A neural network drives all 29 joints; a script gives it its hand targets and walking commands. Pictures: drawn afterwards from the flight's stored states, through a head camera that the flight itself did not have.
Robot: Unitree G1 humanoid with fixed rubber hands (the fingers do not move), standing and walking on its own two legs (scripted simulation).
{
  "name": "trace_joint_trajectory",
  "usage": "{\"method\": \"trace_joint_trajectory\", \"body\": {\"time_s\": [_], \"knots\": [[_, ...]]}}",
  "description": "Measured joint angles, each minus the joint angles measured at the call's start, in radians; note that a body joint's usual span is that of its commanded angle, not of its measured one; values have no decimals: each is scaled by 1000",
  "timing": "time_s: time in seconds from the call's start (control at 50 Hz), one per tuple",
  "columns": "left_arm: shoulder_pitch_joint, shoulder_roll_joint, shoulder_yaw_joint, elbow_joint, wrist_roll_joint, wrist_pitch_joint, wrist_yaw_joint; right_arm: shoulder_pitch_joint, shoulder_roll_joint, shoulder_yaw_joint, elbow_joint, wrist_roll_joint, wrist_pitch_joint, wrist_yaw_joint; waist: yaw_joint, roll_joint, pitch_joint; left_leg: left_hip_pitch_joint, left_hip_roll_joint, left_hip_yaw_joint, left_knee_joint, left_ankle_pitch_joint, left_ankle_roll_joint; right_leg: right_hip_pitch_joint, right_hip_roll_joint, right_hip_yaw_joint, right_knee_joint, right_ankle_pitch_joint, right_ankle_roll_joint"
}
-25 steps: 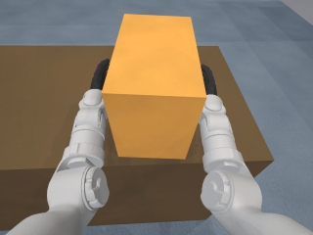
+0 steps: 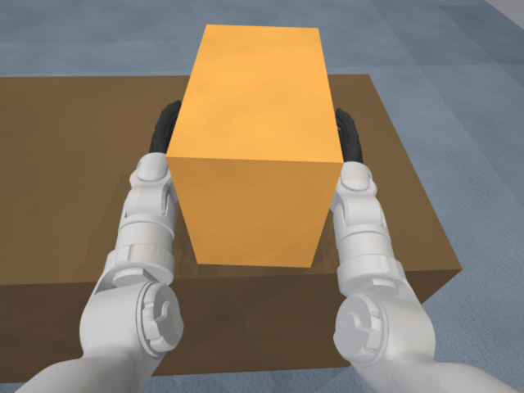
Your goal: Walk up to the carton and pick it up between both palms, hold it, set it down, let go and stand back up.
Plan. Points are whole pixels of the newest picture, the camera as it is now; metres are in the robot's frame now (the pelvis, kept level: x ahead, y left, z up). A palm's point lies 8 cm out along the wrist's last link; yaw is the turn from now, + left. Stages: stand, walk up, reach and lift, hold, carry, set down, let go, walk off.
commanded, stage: reach and lift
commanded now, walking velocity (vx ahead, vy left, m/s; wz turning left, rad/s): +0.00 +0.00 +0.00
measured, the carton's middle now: (258, 145) +0.47 -0.03 +0.12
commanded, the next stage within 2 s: none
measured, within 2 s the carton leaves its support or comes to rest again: leaves its support in 0.50 s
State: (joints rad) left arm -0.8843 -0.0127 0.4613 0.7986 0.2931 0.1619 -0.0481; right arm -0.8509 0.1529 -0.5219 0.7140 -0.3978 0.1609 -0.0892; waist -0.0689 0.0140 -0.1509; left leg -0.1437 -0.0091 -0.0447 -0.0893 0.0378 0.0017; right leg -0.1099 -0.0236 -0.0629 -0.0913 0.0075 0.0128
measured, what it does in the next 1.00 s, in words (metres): stands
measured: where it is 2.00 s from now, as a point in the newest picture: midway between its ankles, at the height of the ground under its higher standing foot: outside the picture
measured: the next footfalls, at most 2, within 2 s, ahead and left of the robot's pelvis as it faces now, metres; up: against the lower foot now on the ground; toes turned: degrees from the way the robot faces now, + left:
none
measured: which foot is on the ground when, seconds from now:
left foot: down 0.00-1.00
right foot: down 0.00-1.00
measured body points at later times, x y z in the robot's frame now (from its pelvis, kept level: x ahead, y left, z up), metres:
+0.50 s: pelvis +0.00 +0.00 +0.00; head +0.02 +0.00 +0.45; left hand +0.45 +0.12 +0.14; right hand +0.42 -0.16 +0.13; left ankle -0.03 +0.12 -0.75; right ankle -0.05 -0.12 -0.75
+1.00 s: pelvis -0.03 +0.00 +0.00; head -0.02 -0.01 +0.45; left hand +0.42 +0.10 +0.15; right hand +0.39 -0.18 +0.13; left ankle -0.03 +0.12 -0.75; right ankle -0.05 -0.12 -0.75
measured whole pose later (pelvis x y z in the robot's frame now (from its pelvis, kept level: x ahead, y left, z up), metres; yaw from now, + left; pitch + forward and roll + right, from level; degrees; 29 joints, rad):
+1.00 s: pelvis -0.03 +0.00 +0.00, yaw -2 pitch +10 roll +0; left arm -0.88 -0.03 0.37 0.91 0.21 0.09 0.07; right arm -0.80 0.03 -0.36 0.84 -0.20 0.07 -0.15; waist -0.02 0.02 -0.19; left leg -0.15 0.00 -0.01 -0.08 0.06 0.00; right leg -0.13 -0.01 -0.02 -0.09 0.05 0.01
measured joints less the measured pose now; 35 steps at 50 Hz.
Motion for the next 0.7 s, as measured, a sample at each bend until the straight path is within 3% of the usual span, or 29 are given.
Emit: {"method": "trace_joint_trajectory", "body": {"time_s": [0.44,0.58,0.7], "knots": [[8,-17,-4,-1,17,-14,15,13,6,-27,-2,-3,-18,6,-3,-4,-23,-14,-5,-4,0,2,3,-11,-5,-5,-1,1,1],[40,-38,-8,-3,28,-116,21,57,5,-33,12,-19,-159,12,-9,4,-30,14,-9,-8,-1,4,6,17,-9,-9,0,0,5],[5,-62,19,75,48,-214,41,71,-45,-28,79,3,-271,4,-1,10,-24,45,-11,-2,-1,9,9,45,-11,-3,1,6,10]]}}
